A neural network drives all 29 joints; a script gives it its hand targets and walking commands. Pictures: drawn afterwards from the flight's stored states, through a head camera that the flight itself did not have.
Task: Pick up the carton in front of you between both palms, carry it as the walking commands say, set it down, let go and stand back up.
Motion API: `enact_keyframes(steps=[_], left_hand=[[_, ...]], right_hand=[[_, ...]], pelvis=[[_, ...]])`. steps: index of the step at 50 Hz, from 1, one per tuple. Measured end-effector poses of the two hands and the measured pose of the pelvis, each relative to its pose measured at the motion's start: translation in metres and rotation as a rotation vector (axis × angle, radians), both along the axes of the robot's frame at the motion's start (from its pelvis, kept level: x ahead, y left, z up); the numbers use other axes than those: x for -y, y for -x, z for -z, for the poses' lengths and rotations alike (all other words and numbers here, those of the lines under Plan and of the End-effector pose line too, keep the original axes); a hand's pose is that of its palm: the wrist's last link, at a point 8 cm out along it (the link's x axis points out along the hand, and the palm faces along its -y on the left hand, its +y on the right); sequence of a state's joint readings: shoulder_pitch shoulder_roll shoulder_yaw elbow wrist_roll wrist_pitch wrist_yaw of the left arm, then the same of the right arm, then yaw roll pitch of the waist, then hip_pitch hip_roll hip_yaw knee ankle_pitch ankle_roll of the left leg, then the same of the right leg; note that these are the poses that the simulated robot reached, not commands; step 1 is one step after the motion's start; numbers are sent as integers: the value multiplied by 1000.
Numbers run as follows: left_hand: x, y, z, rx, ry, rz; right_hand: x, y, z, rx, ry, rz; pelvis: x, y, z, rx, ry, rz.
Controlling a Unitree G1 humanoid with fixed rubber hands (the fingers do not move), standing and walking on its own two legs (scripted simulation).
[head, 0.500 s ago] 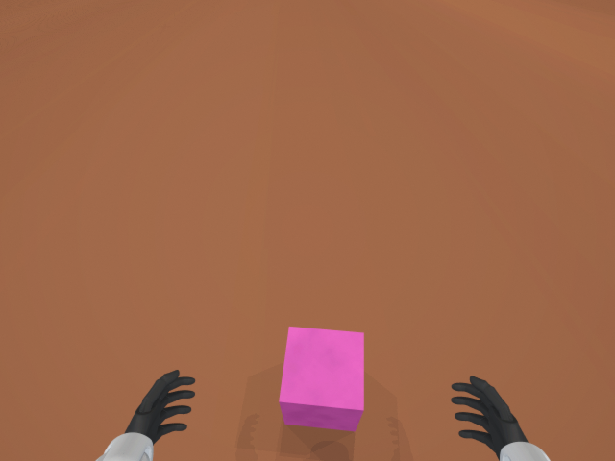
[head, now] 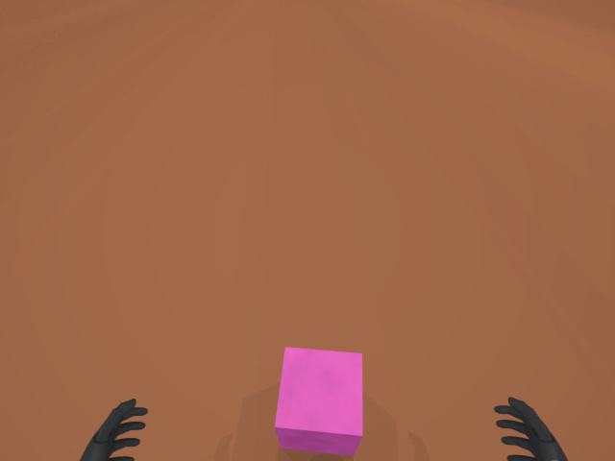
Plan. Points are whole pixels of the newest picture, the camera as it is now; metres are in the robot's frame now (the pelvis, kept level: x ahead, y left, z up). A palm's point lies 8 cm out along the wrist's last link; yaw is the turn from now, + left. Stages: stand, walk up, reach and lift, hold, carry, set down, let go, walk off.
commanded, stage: stand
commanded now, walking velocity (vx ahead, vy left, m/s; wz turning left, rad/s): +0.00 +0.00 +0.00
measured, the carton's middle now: (320, 402) +0.37 -0.01 -0.65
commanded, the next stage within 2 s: none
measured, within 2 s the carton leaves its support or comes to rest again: neither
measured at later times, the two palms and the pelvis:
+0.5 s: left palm out of the picture +0.13 +0.29 -0.09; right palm out of the picture +0.13 -0.29 -0.08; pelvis +0.01 +0.01 +0.01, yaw +0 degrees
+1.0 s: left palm out of the picture +0.07 +0.31 -0.09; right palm out of the picture +0.09 -0.29 -0.09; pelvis -0.02 +0.01 +0.01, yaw +0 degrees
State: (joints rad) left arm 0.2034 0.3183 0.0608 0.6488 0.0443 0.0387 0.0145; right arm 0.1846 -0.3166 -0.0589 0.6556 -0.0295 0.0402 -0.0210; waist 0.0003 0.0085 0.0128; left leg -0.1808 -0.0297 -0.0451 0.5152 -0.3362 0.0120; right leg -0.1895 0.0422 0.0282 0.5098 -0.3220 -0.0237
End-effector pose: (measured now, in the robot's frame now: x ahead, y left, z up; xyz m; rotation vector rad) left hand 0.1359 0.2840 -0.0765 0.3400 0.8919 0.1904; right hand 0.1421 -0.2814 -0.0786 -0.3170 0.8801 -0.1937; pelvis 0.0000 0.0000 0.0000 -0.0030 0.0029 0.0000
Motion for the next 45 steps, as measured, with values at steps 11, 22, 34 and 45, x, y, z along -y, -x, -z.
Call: enact_keyframes(steps=[11, 22, 34, 45], left_hand=[[-7, -2, 5, -31, -10, -9], [-7, 9, 14, -78, 9, -11], [-19, 24, 10, -107, -20, -17], [-21, 53, 14, -163, -11, -42]], right_hand=[[-4, -4, 7, -41, -7, 1], [4, 3, 3, -69, 21, 9], [2, 30, 13, -132, 12, 18], [7, 51, 17, -177, 11, 28]], pelvis=[[-2, -8, -2, -7, -1, 3], [-5, -7, -5, -2, 0, 7], [-7, 4, -8, 16, -4, 7], [-7, 14, -9, 26, -8, 4]])
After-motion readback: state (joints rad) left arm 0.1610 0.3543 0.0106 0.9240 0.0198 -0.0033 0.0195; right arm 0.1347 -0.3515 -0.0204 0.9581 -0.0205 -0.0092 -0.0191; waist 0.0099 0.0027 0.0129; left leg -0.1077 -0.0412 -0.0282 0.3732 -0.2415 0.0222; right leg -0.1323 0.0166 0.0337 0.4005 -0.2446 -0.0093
